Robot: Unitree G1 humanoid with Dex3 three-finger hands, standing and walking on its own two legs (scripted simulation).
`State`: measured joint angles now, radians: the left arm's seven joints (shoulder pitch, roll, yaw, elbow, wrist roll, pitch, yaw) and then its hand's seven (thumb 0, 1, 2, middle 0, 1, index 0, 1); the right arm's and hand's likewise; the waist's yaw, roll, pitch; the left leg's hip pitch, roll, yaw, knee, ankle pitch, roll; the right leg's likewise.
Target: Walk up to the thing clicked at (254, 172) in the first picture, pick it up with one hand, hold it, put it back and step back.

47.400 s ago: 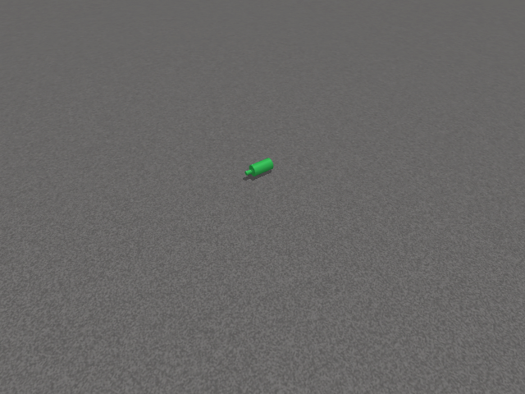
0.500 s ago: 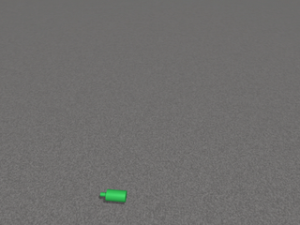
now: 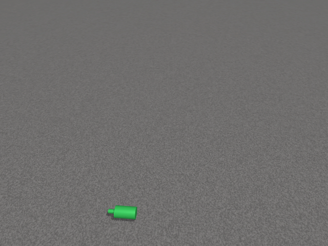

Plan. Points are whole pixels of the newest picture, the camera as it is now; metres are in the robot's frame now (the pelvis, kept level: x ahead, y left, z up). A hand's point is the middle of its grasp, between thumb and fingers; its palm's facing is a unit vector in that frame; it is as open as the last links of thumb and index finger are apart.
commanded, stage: stand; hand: left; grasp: from above
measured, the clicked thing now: (122, 211) +0.48 +0.27 -0.75
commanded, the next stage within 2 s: step back in 1.38 s
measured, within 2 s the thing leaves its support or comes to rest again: neither
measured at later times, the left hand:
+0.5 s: hand out of the picture +0.09 +0.24 -0.16, palm faces +0.01 -0.94 -0.33, open 7.4 cm
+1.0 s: hand out of the picture +0.09 +0.25 -0.15, palm faces +0.01 -0.94 -0.33, open 7.4 cm
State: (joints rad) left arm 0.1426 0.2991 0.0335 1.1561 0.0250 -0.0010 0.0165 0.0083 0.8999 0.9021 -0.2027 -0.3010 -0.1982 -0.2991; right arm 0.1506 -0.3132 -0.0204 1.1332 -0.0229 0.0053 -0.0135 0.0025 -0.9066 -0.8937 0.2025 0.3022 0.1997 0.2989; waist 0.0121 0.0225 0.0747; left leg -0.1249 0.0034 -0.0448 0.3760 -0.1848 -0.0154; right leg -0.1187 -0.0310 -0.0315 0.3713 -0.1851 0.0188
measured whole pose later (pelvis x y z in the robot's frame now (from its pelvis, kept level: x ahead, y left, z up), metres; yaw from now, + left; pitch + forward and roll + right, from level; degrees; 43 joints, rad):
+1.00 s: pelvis +0.01 +0.00 +0.00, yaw -1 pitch -3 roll +0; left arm 0.10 0.32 0.03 1.16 0.01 -0.01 0.00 0.01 0.90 0.90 -0.20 -0.30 -0.20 -0.30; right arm 0.11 -0.33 0.00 1.14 -0.02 -0.01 -0.01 0.00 -0.91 -0.89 0.20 0.30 0.20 0.30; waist 0.01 0.01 0.06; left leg -0.10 0.01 -0.04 0.33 -0.18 -0.02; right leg -0.10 -0.03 -0.02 0.32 -0.18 0.02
